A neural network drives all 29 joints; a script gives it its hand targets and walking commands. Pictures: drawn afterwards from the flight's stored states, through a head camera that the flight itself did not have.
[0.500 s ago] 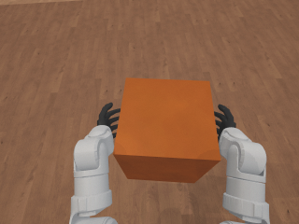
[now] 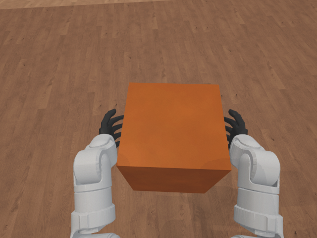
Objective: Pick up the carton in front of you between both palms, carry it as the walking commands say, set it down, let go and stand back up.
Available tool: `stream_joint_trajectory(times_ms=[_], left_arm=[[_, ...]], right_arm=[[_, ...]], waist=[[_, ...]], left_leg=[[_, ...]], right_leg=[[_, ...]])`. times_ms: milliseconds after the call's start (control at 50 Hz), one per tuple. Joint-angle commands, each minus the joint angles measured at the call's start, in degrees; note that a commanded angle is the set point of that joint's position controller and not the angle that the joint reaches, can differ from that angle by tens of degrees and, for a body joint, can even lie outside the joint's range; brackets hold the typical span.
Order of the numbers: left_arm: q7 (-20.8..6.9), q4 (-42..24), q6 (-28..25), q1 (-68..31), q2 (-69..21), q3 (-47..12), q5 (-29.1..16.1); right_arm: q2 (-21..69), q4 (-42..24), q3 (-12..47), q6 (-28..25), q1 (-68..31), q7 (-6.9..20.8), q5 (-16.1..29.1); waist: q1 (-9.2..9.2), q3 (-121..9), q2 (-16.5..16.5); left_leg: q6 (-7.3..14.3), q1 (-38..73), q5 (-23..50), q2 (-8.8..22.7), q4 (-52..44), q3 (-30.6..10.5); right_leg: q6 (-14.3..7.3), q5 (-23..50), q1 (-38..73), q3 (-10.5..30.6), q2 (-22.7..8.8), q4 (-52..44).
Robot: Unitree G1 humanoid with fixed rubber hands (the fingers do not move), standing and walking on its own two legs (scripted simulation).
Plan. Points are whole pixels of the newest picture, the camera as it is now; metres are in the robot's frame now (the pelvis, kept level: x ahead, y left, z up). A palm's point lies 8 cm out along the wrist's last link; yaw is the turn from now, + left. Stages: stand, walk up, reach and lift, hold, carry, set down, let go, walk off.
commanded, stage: carry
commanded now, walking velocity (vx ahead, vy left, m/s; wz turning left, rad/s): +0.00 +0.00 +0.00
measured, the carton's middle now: (170, 144) +0.35 +0.00 +0.06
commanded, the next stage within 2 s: none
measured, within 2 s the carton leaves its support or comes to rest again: neither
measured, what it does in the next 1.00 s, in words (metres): steps on the spot: right foot, then left foot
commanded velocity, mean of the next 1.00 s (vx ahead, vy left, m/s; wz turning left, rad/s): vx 0.00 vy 0.00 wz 0.00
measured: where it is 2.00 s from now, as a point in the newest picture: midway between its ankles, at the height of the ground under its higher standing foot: outside the picture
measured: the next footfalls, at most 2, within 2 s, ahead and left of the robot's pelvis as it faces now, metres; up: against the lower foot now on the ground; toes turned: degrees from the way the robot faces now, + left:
right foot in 0.30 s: +0.05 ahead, -0.10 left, +0.02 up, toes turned -7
left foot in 0.50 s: +0.06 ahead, +0.10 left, +0.02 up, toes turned +3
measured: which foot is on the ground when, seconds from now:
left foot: down 0.00-0.32, up 0.34-0.48, down 0.50-1.00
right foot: down 0.00-0.16, up 0.18-0.28, down 0.30-1.00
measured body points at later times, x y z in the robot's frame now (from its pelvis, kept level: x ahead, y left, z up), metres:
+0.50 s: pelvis +0.05 -0.05 +0.01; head +0.06 -0.06 +0.46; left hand +0.39 +0.09 +0.11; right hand +0.39 -0.21 +0.11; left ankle +0.02 +0.10 -0.72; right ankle +0.02 -0.09 -0.73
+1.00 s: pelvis +0.06 -0.02 +0.01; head +0.05 -0.02 +0.46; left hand +0.39 +0.12 +0.11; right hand +0.38 -0.19 +0.11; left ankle +0.02 +0.10 -0.72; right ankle +0.01 -0.09 -0.73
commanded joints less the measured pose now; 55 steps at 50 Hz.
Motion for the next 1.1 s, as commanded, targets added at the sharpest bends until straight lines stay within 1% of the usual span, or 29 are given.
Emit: stream_joint_trajectory(times_ms=[0,40,60,80,120,140,160,180,200,220,260,280,300,320,340,380,440,520,580,660,680,720,780,820,900,940,980,1000,1080], left_arm=[[-2.09,-3.28,-1.03,-35.31,-44.26,-36.51,-12.25],[-1.41,-1.04,-0.67,-31.73,-41.41,-34.88,-10.04],[-1.15,-3.16,-1.38,-31.33,-43.52,-36.65,-10.66],[-1.25,-2.64,-1.80,-31.81,-44.88,-35.53,-10.54],[-1.46,-2.49,-2.32,-31.79,-46.48,-34.24,-9.73],[-1.29,-2.15,-2.04,-30.74,-43.79,-34.35,-9.06],[-1.16,-4.89,-2.27,-32.04,-41.23,-34.12,-8.04],[-0.82,-4.02,-2.24,-31.43,-42.08,-36.08,-8.35],[-0.56,-4.89,-2.75,-29.65,-39.57,-34.30,-8.03],[-0.53,-5.93,-2.87,-30.82,-39.92,-34.37,-9.29],[0.03,-4.10,-1.98,-28.07,-37.19,-32.27,-6.98],[-0.43,-4.14,-1.81,-25.03,-38.18,-32.40,-7.37],[-0.62,-2.48,-1.38,-25.30,-38.52,-31.92,-7.08],[-0.42,-0.14,-0.51,-23.97,-37.05,-29.11,-4.52],[-0.19,2.82,0.17,-21.70,-35.59,-27.87,-2.94],[-0.85,-2.87,-0.32,-27.98,-38.26,-29.64,-4.90],[-1.69,-5.00,-1.02,-35.21,-42.05,-33.93,-7.37],[-2.75,-3.17,-0.97,-37.72,-42.73,-34.98,-9.47],[-1.61,-3.20,-0.81,-36.51,-42.49,-35.49,-10.60],[-1.51,-1.04,-1.12,-35.19,-43.62,-35.04,-10.74],[-1.43,1.73,-0.69,-32.70,-43.70,-35.03,-11.46],[-1.48,2.03,-0.85,-33.27,-44.31,-35.20,-10.84],[-1.31,0.08,-0.61,-36.25,-45.19,-34.55,-10.22],[-0.67,-0.09,-0.93,-36.04,-43.69,-34.33,-10.32],[-0.76,3.53,-0.29,-31.34,-40.49,-30.81,-7.06],[-0.80,4.35,-0.30,-34.75,-43.58,-32.43,-7.29],[-0.95,4.43,0.00,-33.88,-43.97,-32.20,-7.62],[-0.94,2.17,-0.57,-37.47,-45.28,-32.91,-8.46],[-0.54,4.23,-0.33,-34.38,-44.79,-32.56,-8.21]], right_arm=[[38.36,-1.85,33.64,-0.55,-29.86,1.19,9.00],[39.63,0.04,34.30,-0.26,-26.38,1.34,8.78],[42.23,-3.45,35.99,-0.64,-28.74,1.83,11.92],[41.63,-5.60,38.41,-1.07,-32.10,1.62,11.60],[43.90,-11.82,40.84,-1.89,-41.73,2.27,15.80],[41.29,-8.02,39.40,-1.53,-35.97,1.85,14.75],[41.62,-5.81,39.51,-1.69,-31.98,1.83,13.71],[40.31,-5.73,38.88,-1.88,-31.18,1.63,14.09],[42.75,-4.44,40.79,-1.61,-30.73,1.77,14.98],[42.05,-5.96,41.20,-1.85,-31.61,1.75,16.15],[39.77,-3.40,40.13,-1.04,-29.02,1.42,15.81],[39.49,-6.04,40.11,-1.12,-29.93,1.56,15.98],[41.06,-7.95,40.86,-0.66,-32.27,1.99,15.90],[40.09,-8.76,41.30,0.05,-37.08,2.27,17.13],[37.89,-1.51,38.40,1.43,-33.74,1.45,14.94],[39.91,-3.05,37.73,0.89,-32.26,2.03,14.71],[42.91,1.12,35.63,0.35,-31.95,1.86,12.87],[41.20,-2.06,35.45,-0.23,-35.64,1.44,10.83],[40.63,2.14,33.34,0.23,-29.98,0.99,10.33],[40.65,-1.85,35.50,-0.29,-32.82,1.05,10.52],[40.14,-0.83,34.94,-0.10,-31.65,0.83,11.10],[38.89,-1.31,34.24,-0.24,-31.78,0.70,9.25],[40.20,-2.01,35.09,-0.58,-32.47,1.28,11.03],[40.31,0.84,34.07,0.08,-32.61,1.36,12.08],[40.00,0.63,34.90,0.17,-33.49,1.27,11.54],[39.97,-0.11,34.48,-0.35,-36.23,1.29,11.75],[41.30,1.43,33.56,-0.01,-34.74,1.41,10.95],[41.56,0.66,33.79,-0.18,-34.04,1.56,10.96],[40.31,2.21,33.51,0.05,-32.25,1.20,10.32]], waist=[[0.31,-19.88,9.74],[1.13,-20.44,-1.96],[1.04,-21.64,-6.77],[-0.03,-18.57,-8.52],[-2.22,-18.26,-3.78],[-4.29,-18.10,2.18],[-5.91,-17.39,13.06],[-6.03,-17.29,15.23],[-5.13,-17.99,12.23],[-5.27,-18.72,9.88],[-1.40,-21.82,10.01],[0.09,-24.61,6.21],[0.62,-22.64,-9.93],[0.67,-21.10,-8.81],[1.46,-18.47,-9.53],[0.62,-19.27,-5.76],[-0.38,-17.44,-3.38],[0.24,-16.66,0.51],[0.27,-20.01,3.20],[1.36,-19.50,-5.23],[1.07,-19.00,-2.73],[-0.29,-18.42,0.70],[0.24,-20.58,3.94],[0.05,-18.32,5.23],[0.60,-18.41,-3.15],[-0.03,-16.24,5.34],[0.19,-15.57,4.96],[0.05,-13.82,1.08],[0.65,-17.63,3.48]], left_leg=[[4.26,19.41,72.76,10.15,10.70,-3.85],[0.79,0.87,34.82,3.75,16.98,-0.03],[0.41,-7.74,13.27,0.14,13.75,1.87],[0.21,-11.57,3.86,-1.65,6.21,3.24],[-0.11,5.67,22.50,-3.11,-6.96,5.64],[2.89,18.15,48.18,1.18,-6.08,0.35],[10.14,36.09,82.97,10.45,-1.11,-10.69],[12.35,35.58,92.49,16.46,-2.29,-14.55],[10.55,40.71,85.83,17.33,0.25,-15.25],[8.24,40.32,79.97,15.16,1.88,-13.40],[3.63,23.74,59.53,9.43,5.95,-5.17],[0.56,6.20,32.36,6.86,6.57,-4.51],[-1.84,-7.65,-0.70,4.32,8.88,-3.16],[-1.70,-7.18,-7.18,2.45,10.57,-5.53],[-1.97,-7.06,-5.99,2.29,11.18,-4.26],[-2.54,-8.09,-4.02,2.13,11.50,-2.45],[-2.43,-2.96,-0.37,1.88,5.68,-2.72],[-0.26,8.21,15.37,5.24,1.37,-6.52],[-1.23,8.40,20.66,4.78,4.03,-4.57],[-1.56,4.14,15.01,3.42,5.82,-3.11],[-1.55,3.02,11.45,3.40,5.66,-2.66],[-1.20,5.63,15.99,4.18,4.09,-3.48],[1.04,11.34,28.02,7.52,2.62,-6.95],[0.91,11.54,29.62,7.51,3.36,-5.81],[-0.05,6.99,19.96,5.52,3.82,-3.93],[0.78,6.71,22.86,6.85,2.34,-5.46],[-0.01,8.83,20.00,5.65,-0.04,-5.74],[0.83,7.32,19.98,7.13,-1.13,-8.03],[1.26,9.15,24.73,7.00,1.30,-6.08]], right_leg=[[1.27,35.46,-0.87,0.06,-3.65,-6.92],[-0.05,78.18,15.25,3.34,-9.32,1.01],[-2.16,90.25,25.02,4.45,-11.54,4.03],[-3.49,95.91,25.59,3.13,-9.88,5.12],[-2.70,89.96,13.52,-1.66,-6.60,12.91],[-0.31,64.37,1.01,-2.90,-5.20,19.17],[2.14,11.68,-22.80,-3.89,1.28,24.44],[1.38,-11.71,-25.08,1.09,0.02,26.88],[0.90,-17.48,-32.43,7.29,-2.23,19.06],[0.62,-14.77,-30.41,5.63,-3.33,6.41],[0.43,17.84,-3.30,-0.28,-2.35,-13.24],[-1.59,37.60,15.01,3.40,-6.24,-7.09],[-5.48,65.49,22.34,10.86,-15.63,-0.61],[-8.15,72.31,19.05,12.12,-17.94,1.27],[-8.86,73.03,17.08,11.04,-17.72,1.33],[-9.28,72.61,18.10,10.20,-16.18,0.62],[-5.84,63.12,12.47,7.97,-12.87,0.20],[-3.32,29.00,0.74,6.15,-9.25,-3.37],[-1.01,41.23,5.77,7.12,-9.86,-0.26],[-1.69,58.16,9.97,6.54,-9.97,0.35],[-1.20,59.28,11.52,6.51,-11.25,0.46],[-2.27,52.61,9.25,7.07,-11.08,0.64],[-3.75,27.62,4.82,3.01,-7.26,1.41],[-2.26,31.72,3.60,4.29,-8.26,0.43],[-2.64,43.23,8.56,2.89,-8.17,0.86],[-3.28,32.08,5.65,4.08,-7.83,0.11],[-3.08,22.93,2.58,3.73,-7.86,-2.27],[-3.17,16.10,2.45,2.99,-6.96,-2.53],[-3.12,29.84,5.30,4.31,-8.57,-0.87]])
